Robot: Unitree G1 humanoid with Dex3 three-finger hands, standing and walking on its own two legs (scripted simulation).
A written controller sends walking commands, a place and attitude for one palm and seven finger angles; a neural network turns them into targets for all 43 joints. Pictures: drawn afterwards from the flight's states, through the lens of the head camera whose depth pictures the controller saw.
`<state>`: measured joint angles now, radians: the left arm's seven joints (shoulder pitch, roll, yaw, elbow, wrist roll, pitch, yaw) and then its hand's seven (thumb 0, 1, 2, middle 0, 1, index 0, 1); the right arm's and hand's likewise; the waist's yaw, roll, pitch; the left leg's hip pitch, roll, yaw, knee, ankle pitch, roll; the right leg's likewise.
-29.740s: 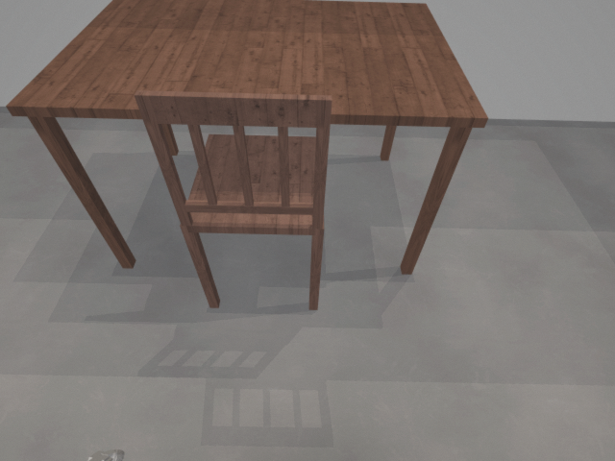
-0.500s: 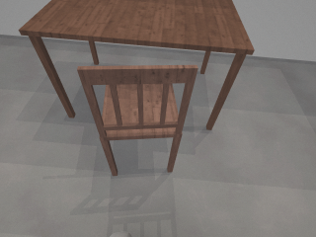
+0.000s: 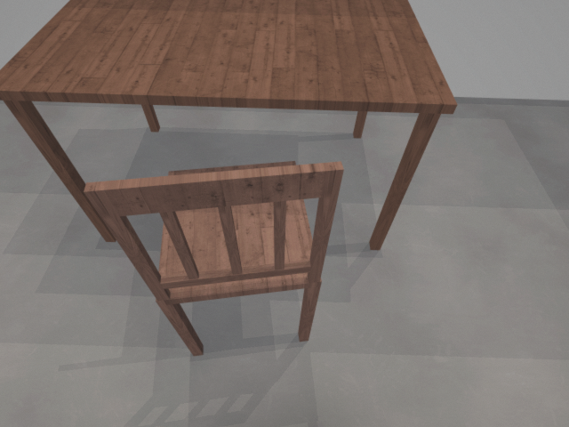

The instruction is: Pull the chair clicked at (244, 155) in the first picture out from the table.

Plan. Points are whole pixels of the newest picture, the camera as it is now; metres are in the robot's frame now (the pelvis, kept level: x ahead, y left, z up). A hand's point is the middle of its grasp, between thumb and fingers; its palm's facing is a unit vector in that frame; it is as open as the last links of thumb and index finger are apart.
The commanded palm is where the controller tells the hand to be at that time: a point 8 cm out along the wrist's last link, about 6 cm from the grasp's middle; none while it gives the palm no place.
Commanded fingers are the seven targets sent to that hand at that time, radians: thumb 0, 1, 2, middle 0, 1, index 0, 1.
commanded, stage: come to a stop and stand still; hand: left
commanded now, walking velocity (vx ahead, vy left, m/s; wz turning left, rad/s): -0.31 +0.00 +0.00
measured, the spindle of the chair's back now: (231, 241) +0.45 +0.12 -0.10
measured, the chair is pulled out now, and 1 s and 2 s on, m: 0.25 0.25 0.25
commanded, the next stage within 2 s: look again from close up in 1.04 s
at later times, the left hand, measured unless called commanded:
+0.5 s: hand out of the picture +0.09 +0.23 -0.17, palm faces +0.00 -0.96 -0.26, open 7.4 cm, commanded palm none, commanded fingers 0.00 0.90 0.90 -0.20 -0.30 -0.20 -0.30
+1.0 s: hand out of the picture +0.04 +0.26 -0.16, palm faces -0.01 -0.97 -0.23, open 7.4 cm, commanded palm none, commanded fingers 0.00 0.90 0.90 -0.20 -0.30 -0.20 -0.30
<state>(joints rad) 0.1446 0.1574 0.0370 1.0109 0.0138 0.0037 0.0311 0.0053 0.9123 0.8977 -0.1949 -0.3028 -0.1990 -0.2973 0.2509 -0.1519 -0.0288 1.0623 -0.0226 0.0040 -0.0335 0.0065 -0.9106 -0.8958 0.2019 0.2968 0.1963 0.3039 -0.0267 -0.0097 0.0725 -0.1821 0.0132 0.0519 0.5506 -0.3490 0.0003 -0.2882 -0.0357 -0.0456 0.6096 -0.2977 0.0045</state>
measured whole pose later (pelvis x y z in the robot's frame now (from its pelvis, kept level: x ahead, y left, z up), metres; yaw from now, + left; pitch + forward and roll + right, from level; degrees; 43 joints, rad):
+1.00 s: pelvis +0.02 +0.08 +0.00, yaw -1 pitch +0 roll +0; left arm 0.32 0.18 -0.01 0.95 0.02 0.02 0.03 0.01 0.91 0.90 -0.20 -0.30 -0.20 -0.30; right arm 0.32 -0.21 0.00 0.96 -0.02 0.01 -0.01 0.00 -0.92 -0.90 0.20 0.30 0.20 0.30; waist 0.00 0.01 0.01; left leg -0.26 -0.07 0.08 0.47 -0.21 0.09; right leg -0.26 -0.04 0.05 0.51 -0.25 0.01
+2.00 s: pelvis +0.04 +0.05 +0.01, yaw -1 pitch -1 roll +0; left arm 0.31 0.15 -0.02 1.08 0.01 -0.01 0.04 0.01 0.92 0.90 -0.20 -0.30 -0.20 -0.30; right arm 0.29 -0.14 0.01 1.11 0.00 -0.02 -0.03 0.01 -0.91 -0.90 0.20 0.30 0.20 0.30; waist 0.00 -0.01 0.02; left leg -0.18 -0.02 0.05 0.43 -0.24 0.04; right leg -0.16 0.01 0.04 0.44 -0.25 0.01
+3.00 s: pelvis +0.04 +0.00 +0.00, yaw +6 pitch +0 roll -1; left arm 0.36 0.15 0.01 1.01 0.02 0.03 0.04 0.01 0.91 0.90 -0.19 -0.30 -0.20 -0.30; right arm 0.26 -0.14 -0.03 1.07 -0.01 0.02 -0.04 0.01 -0.91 -0.90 0.20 0.30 0.20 0.30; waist 0.00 -0.02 0.04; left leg -0.31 0.01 -0.09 0.58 -0.27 -0.02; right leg -0.22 0.05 -0.12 0.52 -0.31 -0.08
